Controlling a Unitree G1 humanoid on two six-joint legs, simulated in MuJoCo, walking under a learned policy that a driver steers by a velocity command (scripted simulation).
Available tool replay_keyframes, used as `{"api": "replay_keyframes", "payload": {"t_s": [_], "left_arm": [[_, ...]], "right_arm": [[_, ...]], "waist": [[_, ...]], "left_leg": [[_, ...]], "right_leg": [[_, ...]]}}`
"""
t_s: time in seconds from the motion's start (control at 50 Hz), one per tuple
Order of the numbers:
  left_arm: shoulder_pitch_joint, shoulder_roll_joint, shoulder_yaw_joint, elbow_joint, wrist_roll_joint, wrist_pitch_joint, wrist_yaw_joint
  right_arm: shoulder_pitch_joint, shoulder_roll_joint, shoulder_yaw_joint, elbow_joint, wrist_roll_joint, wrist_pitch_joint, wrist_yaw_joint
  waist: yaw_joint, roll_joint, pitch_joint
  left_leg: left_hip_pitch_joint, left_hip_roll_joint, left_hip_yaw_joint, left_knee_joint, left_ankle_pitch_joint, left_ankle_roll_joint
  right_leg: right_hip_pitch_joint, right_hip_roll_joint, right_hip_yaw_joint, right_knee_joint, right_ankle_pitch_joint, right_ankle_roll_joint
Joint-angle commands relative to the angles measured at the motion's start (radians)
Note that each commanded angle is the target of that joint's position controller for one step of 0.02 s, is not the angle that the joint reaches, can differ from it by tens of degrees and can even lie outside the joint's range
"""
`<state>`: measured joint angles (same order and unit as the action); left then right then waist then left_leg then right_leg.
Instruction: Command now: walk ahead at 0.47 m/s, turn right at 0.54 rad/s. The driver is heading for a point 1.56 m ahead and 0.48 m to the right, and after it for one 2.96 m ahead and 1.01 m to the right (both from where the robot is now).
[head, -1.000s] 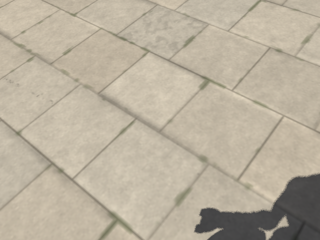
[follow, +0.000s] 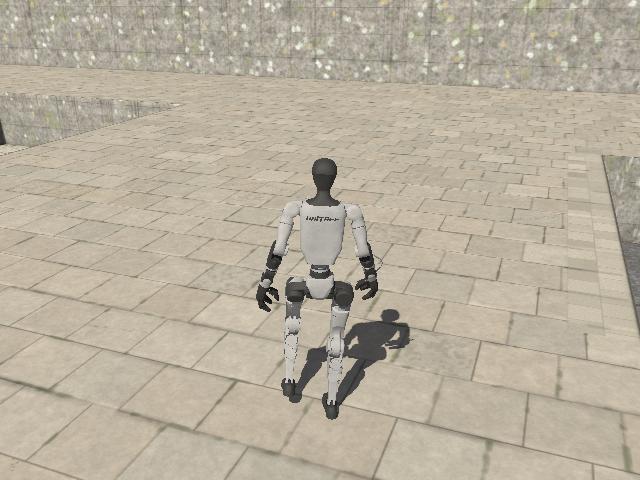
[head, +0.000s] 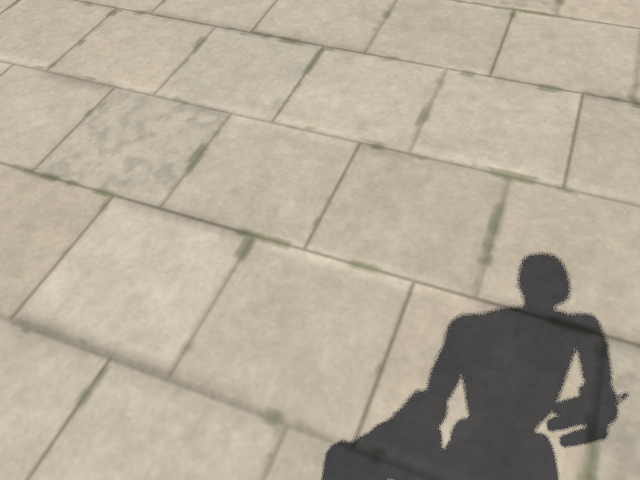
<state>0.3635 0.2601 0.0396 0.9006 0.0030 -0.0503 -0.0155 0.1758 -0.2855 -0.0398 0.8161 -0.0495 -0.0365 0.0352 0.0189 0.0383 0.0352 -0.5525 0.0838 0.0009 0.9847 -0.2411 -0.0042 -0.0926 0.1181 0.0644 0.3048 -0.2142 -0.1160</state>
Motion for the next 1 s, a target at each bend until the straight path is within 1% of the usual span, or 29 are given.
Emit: {"api": "replay_keyframes", "payload": {"t_s": [0.02, 0.1, 0.16, 0.2, 0.22, 0.24, 0.26, 0.28, 0.3, 0.32, 0.34, 0.36, 0.4, 0.48, 0.58, 0.66, 0.7, 0.72, 0.76, 0.78, 0.8, 0.82, 0.84, 0.86, 0.88, 0.9, 0.92, 0.94, 1.0], "left_arm": [[0.055, 0.164, 0.041, -0.026, -0.004, -0.016, 0.010], [0.115, 0.158, 0.041, -0.002, 0.001, -0.014, 0.017], [0.138, 0.168, 0.045, 0.008, 0.005, -0.013, 0.027], [0.106, 0.183, 0.050, 0.003, 0.007, -0.013, 0.035], [0.069, 0.196, 0.052, -0.006, 0.008, -0.014, 0.036], [0.051, 0.208, 0.056, -0.010, 0.012, -0.016, 0.032], [0.028, 0.215, 0.058, -0.015, 0.008, -0.020, 0.023], [0.044, 0.141, 0.040, -0.043, 0.002, -0.028, 0.013], [0.183, 0.036, 0.021, -0.061, -0.027, -0.020, 0.016], [0.145, 0.140, 0.032, -0.042, 0.015, -0.009, 0.023], [0.070, 0.154, 0.040, -0.044, 0.021, -0.003, 0.015], [0.027, 0.139, 0.037, -0.049, 0.021, 0.001, 0.007], [0.011, 0.113, 0.035, -0.053, 0.033, 0.022, -0.012], [-0.087, 0.076, 0.024, -0.098, 0.034, 0.048, -0.037], [-0.269, 0.044, 0.003, -0.170, 0.030, 0.039, -0.062], [-0.394, 0.038, -0.010, -0.217, 0.033, 0.035, -0.075], [-0.417, 0.051, -0.006, -0.231, 0.041, 0.036, -0.073], [-0.410, 0.058, -0.003, -0.232, 0.044, 0.037, -0.069], [-0.308, 0.082, 0.011, -0.207, 0.048, 0.033, -0.057], [-0.172, 0.104, 0.027, -0.165, 0.051, 0.025, -0.047], [0.004, 0.166, 0.056, -0.112, 0.061, 0.021, -0.029], [0.002, 0.285, 0.086, -0.129, 0.051, 0.029, -0.012], [0.053, 0.284, 0.088, -0.150, 0.023, 0.042, -0.003], [0.017, 0.260, 0.084, -0.124, 0.016, 0.045, 0.008], [-0.029, 0.207, 0.072, -0.117, 0.007, 0.039, 0.012], [-0.077, 0.175, 0.064, -0.121, 0.006, 0.030, 0.015], [-0.112, 0.149, 0.055, -0.125, 0.001, 0.023, 0.017], [-0.124, 0.130, 0.047, -0.129, 0.001, 0.012, 0.015], [-0.075, 0.133, 0.044, -0.100, 0.001, -0.014, 0.007]], "right_arm": [[-0.092, -0.076, -0.014, -0.090, 0.002, 0.005, -0.001], [-0.236, -0.056, 0.002, -0.148, 0.012, 0.000, 0.004], [-0.300, -0.064, 0.007, -0.186, 0.023, -0.006, 0.002], [-0.256, -0.085, 0.003, -0.185, 0.025, -0.011, -0.005], [-0.180, -0.103, -0.005, -0.164, 0.027, -0.015, -0.013], [-0.058, -0.134, -0.018, -0.125, 0.029, -0.020, -0.025], [0.101, -0.159, -0.030, -0.084, 0.028, -0.030, -0.040], [0.250, -0.226, -0.046, -0.077, 0.002, -0.038, -0.060], [0.216, -0.295, -0.060, -0.090, -0.018, -0.032, -0.060], [0.144, -0.216, -0.054, -0.099, 0.007, -0.021, -0.054], [0.070, -0.134, -0.035, -0.110, 0.016, -0.022, -0.051], [0.038, -0.088, -0.023, -0.104, 0.015, -0.026, -0.046], [0.057, -0.072, -0.016, -0.076, 0.017, -0.037, -0.047], [0.116, -0.078, -0.022, -0.035, 0.034, -0.072, -0.033], [0.152, -0.074, -0.023, -0.001, 0.031, -0.070, -0.032], [0.204, -0.108, -0.031, 0.026, 0.033, -0.065, -0.040], [0.235, -0.122, -0.035, 0.045, 0.033, -0.052, -0.046], [0.242, -0.133, -0.036, 0.052, 0.032, -0.044, -0.050], [0.252, -0.161, -0.041, 0.061, 0.029, -0.024, -0.056], [0.245, -0.168, -0.041, 0.056, 0.032, -0.014, -0.057], [0.238, -0.158, -0.037, 0.033, 0.028, -0.012, -0.055], [0.280, -0.031, -0.010, -0.047, 0.036, -0.020, -0.030], [0.154, -0.122, -0.030, -0.079, 0.030, -0.026, -0.030], [0.067, -0.119, -0.028, -0.106, 0.038, -0.037, -0.026], [0.079, -0.100, -0.018, -0.097, 0.041, -0.048, -0.028], [0.090, -0.098, -0.020, -0.083, 0.031, -0.043, -0.030], [0.119, -0.095, -0.019, -0.077, 0.013, -0.025, -0.029], [0.149, -0.087, -0.018, -0.065, 0.004, -0.006, -0.026], [0.133, -0.054, -0.013, -0.064, 0.004, 0.019, -0.011]], "waist": [[0.005, -0.085, 0.038], [0.050, -0.100, 0.050], [0.065, -0.106, 0.050], [0.030, -0.112, 0.040], [-0.010, -0.117, 0.013], [-0.056, -0.110, -0.052], [-0.136, -0.075, -0.136], [-0.175, 0.020, -0.272], [-0.075, 0.266, -0.371], [-0.056, 0.131, -0.281], [-0.041, 0.038, -0.140], [-0.033, -0.010, -0.072], [-0.013, 0.047, -0.027], [-0.009, 0.048, -0.001], [-0.030, 0.039, 0.033], [-0.060, 0.039, 0.053], [-0.063, 0.039, 0.055], [-0.056, 0.045, 0.044], [-0.008, 0.062, -0.029], [0.051, 0.042, -0.107], [0.126, -0.029, -0.210], [0.056, -0.286, -0.312], [0.116, -0.161, -0.359], [0.101, -0.101, -0.206], [0.054, -0.062, -0.112], [0.009, -0.034, -0.063], [-0.030, -0.039, -0.055], [-0.049, -0.046, -0.070], [-0.053, -0.051, -0.054]], "left_leg": [[-0.159, -0.004, 0.019, -0.073, 0.084, -0.037], [-0.140, -0.042, 0.031, -0.249, 0.203, -0.037], [-0.087, -0.066, 0.023, -0.349, 0.237, -0.012], [0.025, -0.082, 0.007, -0.418, 0.217, 0.016], [0.149, -0.106, 0.011, -0.446, 0.177, 0.034], [0.302, -0.133, 0.017, -0.449, 0.128, 0.051], [0.507, -0.104, 0.005, -0.503, 0.145, 0.072], [0.729, 0.112, -0.213, -0.530, -0.091, 0.110], [0.917, 0.381, -0.695, -0.642, -0.151, 0.228], [0.782, 0.347, -0.763, -0.701, -0.286, 0.229], [0.626, 0.305, -0.586, -0.725, -0.280, 0.211], [0.527, 0.255, -0.444, -0.746, -0.161, 0.194], [0.423, 0.194, -0.261, -0.782, 0.012, 0.166], [0.421, 0.198, -0.104, -0.832, 0.208, 0.178], [0.438, 0.146, 0.092, -0.841, 0.334, 0.153], [0.489, 0.162, 0.166, -0.825, 0.399, 0.131], [0.571, 0.184, 0.189, -0.779, 0.506, 0.122], [0.606, 0.189, 0.208, -0.725, 0.643, 0.116], [0.645, 0.194, 0.239, -0.513, 0.919, 0.108], [0.594, 0.186, 0.257, -0.318, 0.902, 0.096], [0.414, 0.166, 0.264, -0.037, 0.666, 0.063], [-0.049, 0.002, 0.247, 0.321, -0.228, -0.003], [-0.181, -0.076, 0.038, 0.452, -0.312, -0.012], [-0.251, -0.014, -0.013, 0.416, -0.187, 0.003], [-0.198, 0.021, -0.010, 0.313, -0.114, 0.008], [-0.130, 0.044, -0.016, 0.238, -0.099, 0.004], [-0.060, 0.052, -0.022, 0.198, -0.097, -0.008], [-0.014, 0.053, -0.020, 0.169, -0.096, -0.017], [-0.013, 0.049, 0.011, 0.075, -0.018, -0.030]], "right_leg": [[0.048, -0.244, 0.242, -0.136, 0.296, -0.135], [0.061, -0.221, 0.235, -0.103, 0.414, -0.113], [0.096, -0.242, 0.272, -0.076, 0.498, -0.097], [0.099, -0.252, 0.288, -0.042, 0.563, -0.068], [0.076, -0.239, 0.276, 0.016, 0.673, -0.043], [0.066, -0.215, 0.265, 0.146, 0.798, -0.021], [0.004, -0.163, 0.230, 0.350, 0.763, 0.000], [-0.130, -0.098, 0.181, 0.626, 0.457, 0.012], [-0.428, 0.059, 0.085, 0.914, -0.344, 0.041], [-0.509, -0.034, 0.082, 0.991, -0.277, 0.024], [-0.502, -0.081, 0.063, 0.972, -0.172, 0.026], [-0.481, -0.115, 0.045, 0.934, -0.118, 0.030], [-0.438, -0.150, 0.026, 0.892, -0.100, 0.042], [-0.518, -0.180, 0.005, 0.836, -0.034, 0.054], [-0.558, -0.186, -0.060, 0.588, 0.168, 0.073], [-0.483, -0.171, -0.143, 0.385, 0.198, 0.048], [-0.476, -0.152, -0.165, 0.335, 0.129, 0.022], [-0.446, -0.127, -0.182, 0.315, 0.075, 0.004], [-0.311, -0.054, -0.207, 0.281, -0.032, -0.041], [-0.141, -0.017, -0.203, 0.222, -0.022, -0.070], [0.111, -0.091, -0.068, 0.177, -0.079, -0.116], [0.450, -0.420, 0.452, 0.141, -0.135, -0.252], [0.466, -0.473, 0.702, 0.009, -0.074, -0.289], [0.376, -0.433, 0.506, -0.002, 0.058, -0.259], [0.230, -0.393, 0.398, -0.012, 0.196, -0.226], [0.121, -0.338, 0.319, -0.024, 0.299, -0.191], [0.043, -0.295, 0.266, -0.039, 0.357, -0.177], [0.008, -0.281, 0.233, -0.051, 0.392, -0.172], [-0.041, -0.252, 0.171, -0.108, 0.400, -0.164]]}}
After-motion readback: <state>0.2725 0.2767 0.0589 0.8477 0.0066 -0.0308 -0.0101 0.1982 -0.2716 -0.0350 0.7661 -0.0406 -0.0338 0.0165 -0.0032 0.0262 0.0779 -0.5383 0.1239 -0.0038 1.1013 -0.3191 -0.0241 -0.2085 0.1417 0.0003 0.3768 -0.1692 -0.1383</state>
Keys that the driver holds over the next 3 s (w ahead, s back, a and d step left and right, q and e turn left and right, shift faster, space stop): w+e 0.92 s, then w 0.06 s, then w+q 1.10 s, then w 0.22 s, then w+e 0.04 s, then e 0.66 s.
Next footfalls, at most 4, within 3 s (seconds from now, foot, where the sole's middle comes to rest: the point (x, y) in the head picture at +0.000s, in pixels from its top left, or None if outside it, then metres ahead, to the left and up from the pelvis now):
0.28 left None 0.37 0.09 -0.78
0.80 right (456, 447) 0.55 -0.20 -0.78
1.36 left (456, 307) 0.90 -0.24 -0.78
1.86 right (546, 237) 1.12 -0.51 -0.78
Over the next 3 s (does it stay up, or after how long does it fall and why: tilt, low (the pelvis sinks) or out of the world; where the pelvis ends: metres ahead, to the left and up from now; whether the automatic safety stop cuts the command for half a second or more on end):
stays up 1.38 -0.39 -0.01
